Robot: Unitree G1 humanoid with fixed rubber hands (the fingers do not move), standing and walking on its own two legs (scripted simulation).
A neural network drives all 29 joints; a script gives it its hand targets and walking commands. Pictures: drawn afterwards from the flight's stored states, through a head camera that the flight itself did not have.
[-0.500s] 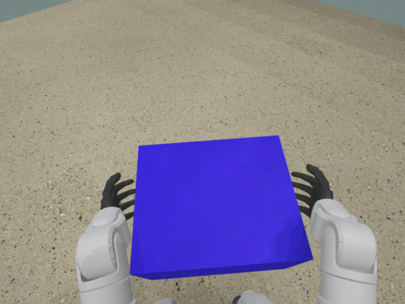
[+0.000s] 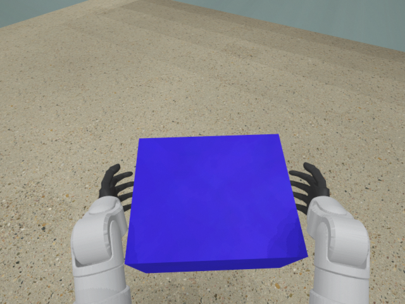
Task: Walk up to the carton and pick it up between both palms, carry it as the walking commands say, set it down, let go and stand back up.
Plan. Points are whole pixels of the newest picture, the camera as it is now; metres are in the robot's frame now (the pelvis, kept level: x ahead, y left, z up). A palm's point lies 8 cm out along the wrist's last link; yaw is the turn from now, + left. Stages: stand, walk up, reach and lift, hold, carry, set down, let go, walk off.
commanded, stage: carry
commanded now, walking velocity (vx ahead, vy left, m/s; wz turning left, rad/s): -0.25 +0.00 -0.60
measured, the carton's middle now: (211, 204) +0.32 +0.02 +0.01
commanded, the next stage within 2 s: none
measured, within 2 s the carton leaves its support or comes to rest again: neither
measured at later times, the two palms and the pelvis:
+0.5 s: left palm (119, 298) +0.12 +0.16 +0.08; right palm out of the picture +0.04 -0.20 +0.11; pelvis -0.18 +0.02 +0.02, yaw -16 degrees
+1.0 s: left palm out of the picture -0.04 +0.04 +0.08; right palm out of the picture -0.26 -0.25 +0.09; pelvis -0.36 +0.06 +0.01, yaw -35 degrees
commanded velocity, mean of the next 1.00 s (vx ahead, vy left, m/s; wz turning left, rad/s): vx -0.25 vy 0.00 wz -0.60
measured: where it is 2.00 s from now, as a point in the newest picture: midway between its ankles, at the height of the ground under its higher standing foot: outside the picture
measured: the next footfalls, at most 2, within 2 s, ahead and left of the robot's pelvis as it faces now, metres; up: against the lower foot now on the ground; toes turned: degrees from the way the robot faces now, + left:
left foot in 0.34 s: -0.10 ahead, +0.11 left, +0.00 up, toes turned -5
right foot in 0.72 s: -0.32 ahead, -0.13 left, +0.00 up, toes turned -31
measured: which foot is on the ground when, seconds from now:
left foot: down 0.00-0.00, up 0.02-0.32, down 0.34-0.72, up 0.74-1.00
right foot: down 0.00-0.34, up 0.36-0.70, down 0.72-1.00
